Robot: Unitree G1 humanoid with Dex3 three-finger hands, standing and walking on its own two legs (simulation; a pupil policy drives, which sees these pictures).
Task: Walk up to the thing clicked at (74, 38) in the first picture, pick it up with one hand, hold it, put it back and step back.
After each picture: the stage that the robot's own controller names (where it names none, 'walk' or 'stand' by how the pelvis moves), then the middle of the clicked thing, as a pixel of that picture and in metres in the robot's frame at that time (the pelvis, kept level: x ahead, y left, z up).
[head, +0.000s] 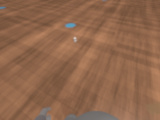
stand; (75, 39) +1.82 +0.45 -0.72
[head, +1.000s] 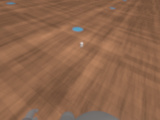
walk; (81, 45) +1.73 +0.18 -0.70
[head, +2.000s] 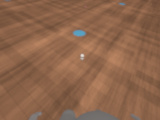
walk; (82, 57) +1.16 +0.14 -0.71
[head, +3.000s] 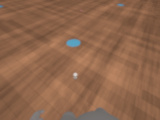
walk; (75, 76) +0.72 +0.20 -0.71
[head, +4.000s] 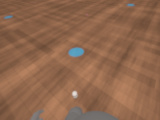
walk; (75, 94) +0.42 +0.22 -0.70
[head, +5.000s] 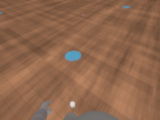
stand; (72, 105) +0.29 +0.18 -0.72
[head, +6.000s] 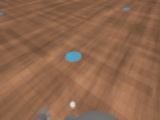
stand; (72, 105) +0.29 +0.17 -0.73
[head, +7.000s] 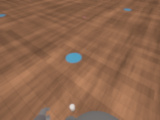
stand; (72, 107) +0.27 +0.18 -0.73
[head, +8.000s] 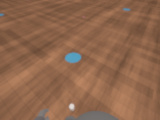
stand; (71, 107) +0.27 +0.18 -0.73
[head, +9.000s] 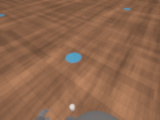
go down; (72, 107) +0.27 +0.18 -0.73
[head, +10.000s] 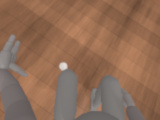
go down; (63, 67) +0.36 +0.21 -0.31
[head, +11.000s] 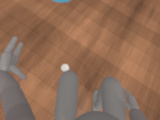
close in; (65, 68) +0.36 +0.21 -0.30
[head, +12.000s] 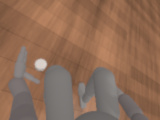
close in; (40, 65) +0.35 +0.25 -0.22
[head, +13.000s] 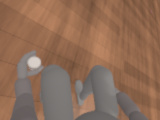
close; (34, 64) +0.35 +0.25 -0.21
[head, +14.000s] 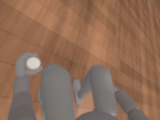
lift; (32, 64) +0.34 +0.25 -0.22
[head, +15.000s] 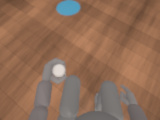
lift; (60, 72) +0.30 +0.21 -0.03
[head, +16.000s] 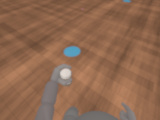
hold; (66, 77) +0.30 +0.17 +0.02
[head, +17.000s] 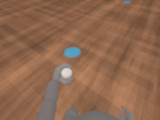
hold; (67, 76) +0.31 +0.17 +0.01
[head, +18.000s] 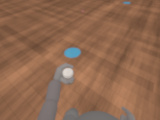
crouch; (68, 76) +0.32 +0.16 +0.01
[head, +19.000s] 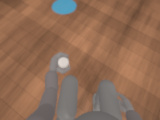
crouch; (64, 65) +0.38 +0.19 -0.09
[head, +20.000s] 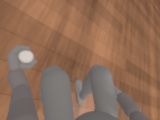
lower; (26, 59) +0.37 +0.29 -0.22
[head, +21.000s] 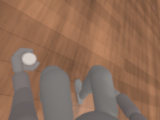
lower; (29, 60) +0.36 +0.28 -0.22
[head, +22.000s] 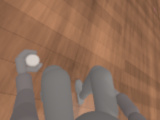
lower; (32, 62) +0.35 +0.27 -0.22
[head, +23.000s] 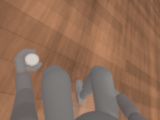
lower; (32, 61) +0.35 +0.27 -0.22
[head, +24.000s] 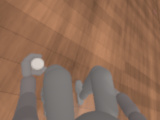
loosen; (37, 65) +0.33 +0.24 -0.22
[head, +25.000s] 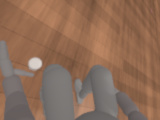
withdraw; (34, 64) +0.34 +0.25 -0.22
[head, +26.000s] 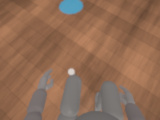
walk; (71, 72) +0.36 +0.20 -0.40
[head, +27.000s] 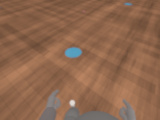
stand; (72, 103) +0.29 +0.16 -0.66
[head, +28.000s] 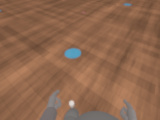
stand; (71, 104) +0.29 +0.18 -0.66
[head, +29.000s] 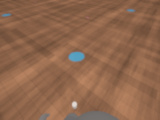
stand; (74, 105) +0.30 +0.16 -0.72
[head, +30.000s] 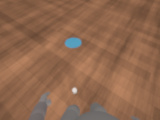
walk; (74, 91) +0.36 +0.13 -0.71
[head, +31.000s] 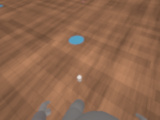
walk; (79, 78) +0.59 +0.18 -0.70
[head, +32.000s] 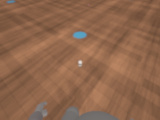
stand; (80, 63) +0.93 +0.18 -0.70
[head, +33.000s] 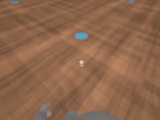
stand; (81, 63) +0.96 +0.16 -0.71
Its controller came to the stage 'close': yes
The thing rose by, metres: 0.71
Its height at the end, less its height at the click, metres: +0.00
